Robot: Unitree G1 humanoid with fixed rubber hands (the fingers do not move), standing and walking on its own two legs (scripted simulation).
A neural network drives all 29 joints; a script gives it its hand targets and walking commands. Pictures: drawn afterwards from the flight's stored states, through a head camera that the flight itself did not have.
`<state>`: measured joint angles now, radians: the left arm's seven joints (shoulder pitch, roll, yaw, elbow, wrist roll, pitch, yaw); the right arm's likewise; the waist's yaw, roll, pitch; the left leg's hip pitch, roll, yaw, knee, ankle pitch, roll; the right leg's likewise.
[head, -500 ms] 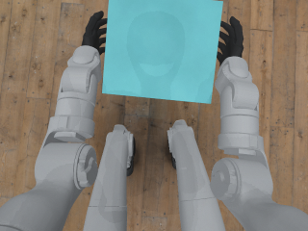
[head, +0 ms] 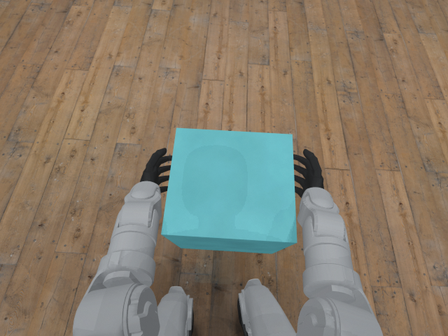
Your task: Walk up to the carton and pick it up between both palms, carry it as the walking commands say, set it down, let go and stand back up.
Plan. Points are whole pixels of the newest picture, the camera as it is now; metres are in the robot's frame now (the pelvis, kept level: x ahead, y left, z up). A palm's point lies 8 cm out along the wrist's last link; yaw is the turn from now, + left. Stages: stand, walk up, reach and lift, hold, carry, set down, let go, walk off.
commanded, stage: reach and lift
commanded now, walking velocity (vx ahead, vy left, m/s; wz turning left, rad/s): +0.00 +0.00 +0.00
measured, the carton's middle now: (229, 198) +0.38 -0.04 -0.10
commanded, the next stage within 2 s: none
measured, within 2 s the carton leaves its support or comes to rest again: neither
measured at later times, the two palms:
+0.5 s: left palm (146, 185) +0.36 +0.11 +0.02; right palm (332, 190) +0.33 -0.19 +0.04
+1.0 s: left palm (133, 171) +0.35 +0.11 +0.09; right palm (354, 179) +0.32 -0.19 +0.11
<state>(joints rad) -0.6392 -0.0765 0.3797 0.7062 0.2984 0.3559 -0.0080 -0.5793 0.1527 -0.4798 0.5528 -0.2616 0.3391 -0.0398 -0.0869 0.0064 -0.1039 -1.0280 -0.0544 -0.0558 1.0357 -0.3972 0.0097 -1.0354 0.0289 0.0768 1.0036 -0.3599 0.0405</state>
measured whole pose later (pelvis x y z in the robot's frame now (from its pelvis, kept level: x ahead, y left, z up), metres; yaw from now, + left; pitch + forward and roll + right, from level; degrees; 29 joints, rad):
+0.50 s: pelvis +0.03 +0.00 +0.06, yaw +0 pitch +13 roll +0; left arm -0.40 -0.12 0.28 0.57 0.28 0.40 -0.01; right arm -0.34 0.17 -0.38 0.42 -0.23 0.38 -0.03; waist -0.10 -0.01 -0.08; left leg -0.61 -0.05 -0.07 0.66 -0.28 0.01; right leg -0.62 0.02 0.09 0.64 -0.25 0.03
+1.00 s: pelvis +0.03 -0.01 +0.08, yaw +1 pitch +1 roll -1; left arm -0.41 -0.09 0.24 0.53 0.28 0.58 -0.04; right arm -0.34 0.17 -0.33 0.34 -0.25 0.60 -0.06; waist -0.11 -0.01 -0.03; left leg -0.28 -0.04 -0.09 0.47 -0.21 0.01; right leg -0.27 0.01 0.07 0.43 -0.18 0.03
